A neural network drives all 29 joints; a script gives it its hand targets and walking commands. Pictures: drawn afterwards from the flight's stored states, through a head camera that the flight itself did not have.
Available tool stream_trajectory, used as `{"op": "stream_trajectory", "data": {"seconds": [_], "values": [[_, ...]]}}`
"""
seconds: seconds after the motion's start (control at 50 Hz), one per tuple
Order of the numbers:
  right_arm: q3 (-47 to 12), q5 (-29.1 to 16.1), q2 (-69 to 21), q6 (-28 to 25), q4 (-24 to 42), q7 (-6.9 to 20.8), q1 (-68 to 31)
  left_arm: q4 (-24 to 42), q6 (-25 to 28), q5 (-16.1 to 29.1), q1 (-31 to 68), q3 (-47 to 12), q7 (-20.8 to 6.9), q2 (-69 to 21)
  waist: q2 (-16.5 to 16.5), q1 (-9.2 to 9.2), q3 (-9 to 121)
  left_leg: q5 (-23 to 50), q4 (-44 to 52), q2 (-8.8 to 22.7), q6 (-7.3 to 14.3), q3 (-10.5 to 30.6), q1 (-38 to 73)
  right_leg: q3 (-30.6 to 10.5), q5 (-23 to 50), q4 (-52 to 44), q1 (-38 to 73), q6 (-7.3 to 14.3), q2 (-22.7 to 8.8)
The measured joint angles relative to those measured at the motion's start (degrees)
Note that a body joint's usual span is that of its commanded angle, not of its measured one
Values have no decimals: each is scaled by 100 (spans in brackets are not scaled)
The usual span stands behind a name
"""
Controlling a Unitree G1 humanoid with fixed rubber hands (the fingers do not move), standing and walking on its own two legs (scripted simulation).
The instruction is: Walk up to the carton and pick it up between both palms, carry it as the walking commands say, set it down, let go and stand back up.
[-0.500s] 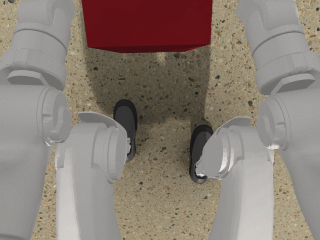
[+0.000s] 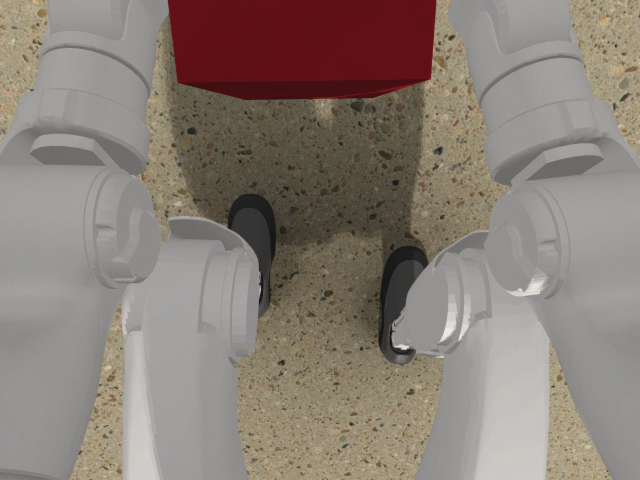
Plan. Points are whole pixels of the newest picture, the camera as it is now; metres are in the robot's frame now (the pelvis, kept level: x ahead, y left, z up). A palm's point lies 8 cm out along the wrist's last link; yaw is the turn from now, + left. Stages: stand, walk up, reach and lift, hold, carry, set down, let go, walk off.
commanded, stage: reach and lift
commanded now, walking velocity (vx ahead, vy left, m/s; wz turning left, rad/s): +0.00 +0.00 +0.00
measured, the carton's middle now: out of the picture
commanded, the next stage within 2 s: none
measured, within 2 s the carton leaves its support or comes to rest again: leaves its support in 0.66 s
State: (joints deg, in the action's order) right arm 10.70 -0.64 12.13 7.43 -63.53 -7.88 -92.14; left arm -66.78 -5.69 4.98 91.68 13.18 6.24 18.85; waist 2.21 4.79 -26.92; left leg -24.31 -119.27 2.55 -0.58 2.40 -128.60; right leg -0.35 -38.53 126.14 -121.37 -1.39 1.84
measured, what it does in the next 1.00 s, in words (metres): stands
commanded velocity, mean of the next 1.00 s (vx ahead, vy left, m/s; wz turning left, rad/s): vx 0.00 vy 0.00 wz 0.00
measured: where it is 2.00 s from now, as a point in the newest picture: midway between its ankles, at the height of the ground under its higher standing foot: (326, 300)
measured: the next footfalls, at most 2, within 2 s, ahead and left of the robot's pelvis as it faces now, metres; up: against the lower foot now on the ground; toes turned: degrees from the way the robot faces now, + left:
none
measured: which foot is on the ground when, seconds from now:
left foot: down 0.00-1.00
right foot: down 0.00-1.00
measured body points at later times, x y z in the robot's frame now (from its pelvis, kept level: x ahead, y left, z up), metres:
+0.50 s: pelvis +0.01 +0.00 -0.02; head +0.38 +0.02 +0.23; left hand +0.57 +0.22 -0.17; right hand +0.59 -0.06 -0.18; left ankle +0.15 +0.13 -0.35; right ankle +0.09 -0.12 -0.35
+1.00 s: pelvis +0.01 +0.01 +0.03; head +0.37 +0.04 +0.30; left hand +0.56 +0.21 -0.11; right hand +0.59 -0.06 -0.10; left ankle +0.15 +0.14 -0.35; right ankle +0.09 -0.12 -0.35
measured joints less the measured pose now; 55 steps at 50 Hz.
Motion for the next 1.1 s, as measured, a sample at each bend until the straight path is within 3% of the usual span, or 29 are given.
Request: {"op": "stream_trajectory", "data": {"seconds": [0.06,0.16,0.4,0.6,0.72,0.8,0.92,1.1], "values": [[300,263,-83,146,138,133,77,259,-220,-265,-123,285,-141,-70,77,54,70,26,-124,-64,-108,36,-65,-39,11,109,-108,-34,97],[615,503,-227,362,470,287,247,567,-560,-601,-261,546,-462,-84,63,72,167,-132,-302,-40,-52,13,-174,-90,-5,249,-228,-82,168],[896,743,-594,559,1207,382,644,863,-821,-772,-487,860,-663,-94,-105,32,467,-187,-332,-52,-75,-6,-390,-116,-79,311,-463,-59,174],[744,643,-669,656,1529,4,931,1111,-939,-531,-662,557,-539,-170,-53,86,676,-223,-246,-71,-159,68,-423,-54,-87,212,-519,2,189],[648,429,-605,790,1630,-215,1135,1441,-1091,-547,-921,431,-255,-444,72,118,988,-289,-128,-169,-276,184,-380,-53,-48,9,-498,-42,273],[777,528,-670,832,1515,-193,1059,1687,-1163,-810,-1122,674,51,-695,167,114,1270,-311,-8,-174,-267,216,-345,-79,16,-181,-483,-100,348],[1136,915,-853,871,1409,-71,975,1991,-1320,-1249,-1329,1036,-121,-845,246,29,1607,-254,289,-159,-178,161,-286,-133,109,-512,-424,-144,350],[1434,1123,-991,973,1749,82,1199,2359,-1544,-1589,-1396,1299,-184,-1113,216,2,1862,-114,733,-245,-156,159,-137,-158,223,-963,-246,-179,312]]}}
